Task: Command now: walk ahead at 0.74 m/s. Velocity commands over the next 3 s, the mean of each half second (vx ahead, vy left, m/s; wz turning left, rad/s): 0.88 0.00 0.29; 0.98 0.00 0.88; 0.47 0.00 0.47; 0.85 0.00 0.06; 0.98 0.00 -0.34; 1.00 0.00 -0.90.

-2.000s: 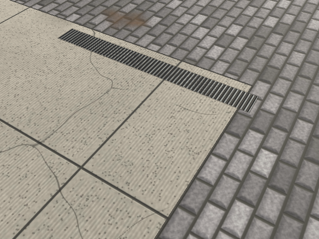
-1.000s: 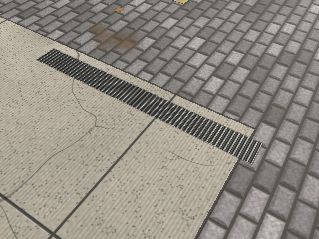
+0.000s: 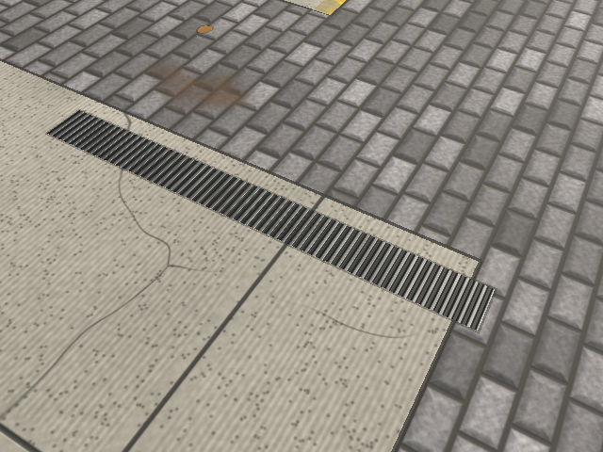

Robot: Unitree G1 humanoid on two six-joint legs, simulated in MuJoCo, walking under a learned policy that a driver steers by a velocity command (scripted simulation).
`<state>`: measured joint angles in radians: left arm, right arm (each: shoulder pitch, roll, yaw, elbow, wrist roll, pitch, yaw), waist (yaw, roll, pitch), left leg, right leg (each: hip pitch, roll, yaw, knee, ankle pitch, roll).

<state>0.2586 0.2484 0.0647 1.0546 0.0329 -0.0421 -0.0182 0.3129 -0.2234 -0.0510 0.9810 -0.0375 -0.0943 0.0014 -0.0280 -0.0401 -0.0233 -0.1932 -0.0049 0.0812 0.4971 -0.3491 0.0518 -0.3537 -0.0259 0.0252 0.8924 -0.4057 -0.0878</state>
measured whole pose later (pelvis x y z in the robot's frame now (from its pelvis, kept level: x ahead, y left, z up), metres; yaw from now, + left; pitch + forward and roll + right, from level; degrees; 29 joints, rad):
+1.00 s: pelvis +0.74 +0.10 -0.01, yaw +37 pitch -1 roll +1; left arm 0.09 0.21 0.01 0.70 0.06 -0.09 0.00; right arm 0.39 -0.31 -0.08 0.91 -0.01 -0.03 0.00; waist -0.04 0.01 0.06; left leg -0.22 -0.24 0.02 0.51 -0.27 0.21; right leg -0.56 -0.12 0.11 1.30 -0.35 0.05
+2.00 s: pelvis +1.21 +0.42 -0.01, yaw +52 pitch +4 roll +0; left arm 0.07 0.30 0.04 0.62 0.04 -0.03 -0.07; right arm 0.49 -0.31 -0.05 0.83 -0.02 -0.08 0.02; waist -0.10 -0.01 -0.04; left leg 0.13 0.04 0.01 0.24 -0.41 -0.02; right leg -0.52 -0.04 -0.06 0.55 -0.16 -0.06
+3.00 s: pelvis +1.88 +0.95 -0.03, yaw +12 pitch -1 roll +0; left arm 0.24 0.33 0.07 0.77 0.02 0.01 -0.03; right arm 0.26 -0.23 -0.02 0.77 -0.04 -0.08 0.00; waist 0.01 -0.01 0.07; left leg -0.24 0.06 -0.01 1.41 -0.35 -0.02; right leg -0.43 0.18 -0.10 0.72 -0.27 -0.22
